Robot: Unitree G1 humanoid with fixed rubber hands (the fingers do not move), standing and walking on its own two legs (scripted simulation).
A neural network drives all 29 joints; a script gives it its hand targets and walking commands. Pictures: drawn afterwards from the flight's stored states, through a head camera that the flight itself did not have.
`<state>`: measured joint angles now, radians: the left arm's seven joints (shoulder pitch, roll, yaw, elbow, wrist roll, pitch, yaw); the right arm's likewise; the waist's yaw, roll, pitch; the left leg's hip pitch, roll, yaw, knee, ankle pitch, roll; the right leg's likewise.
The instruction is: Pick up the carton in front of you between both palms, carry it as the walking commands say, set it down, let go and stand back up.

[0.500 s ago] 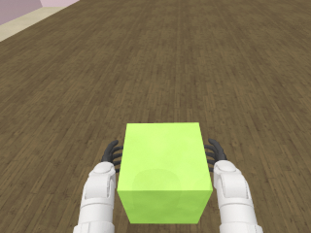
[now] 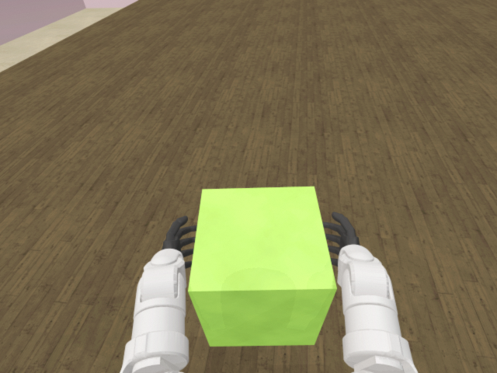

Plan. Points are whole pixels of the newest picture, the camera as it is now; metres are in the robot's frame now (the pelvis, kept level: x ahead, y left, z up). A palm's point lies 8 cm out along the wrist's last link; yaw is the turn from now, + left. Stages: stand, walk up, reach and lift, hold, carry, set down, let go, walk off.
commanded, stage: set down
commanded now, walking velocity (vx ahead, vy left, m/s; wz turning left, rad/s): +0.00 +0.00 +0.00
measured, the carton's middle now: (260, 269) +0.33 +0.00 -0.03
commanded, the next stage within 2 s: none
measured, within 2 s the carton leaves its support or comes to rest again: neither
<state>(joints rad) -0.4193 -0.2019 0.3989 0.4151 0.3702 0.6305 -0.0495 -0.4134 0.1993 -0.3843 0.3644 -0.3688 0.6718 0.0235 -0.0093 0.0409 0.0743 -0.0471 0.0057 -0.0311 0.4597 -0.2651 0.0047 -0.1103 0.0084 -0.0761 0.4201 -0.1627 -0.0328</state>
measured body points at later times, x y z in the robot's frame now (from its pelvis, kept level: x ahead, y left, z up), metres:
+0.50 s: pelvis -0.03 +0.02 -0.08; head +0.20 +0.01 +0.31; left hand +0.38 +0.15 -0.16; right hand +0.37 -0.15 -0.16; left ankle +0.00 +0.13 -0.74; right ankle +0.06 -0.11 -0.74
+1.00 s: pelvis -0.05 +0.01 -0.21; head +0.22 +0.00 +0.15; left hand +0.44 +0.15 -0.30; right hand +0.42 -0.15 -0.30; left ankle +0.00 +0.13 -0.74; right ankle +0.06 -0.11 -0.74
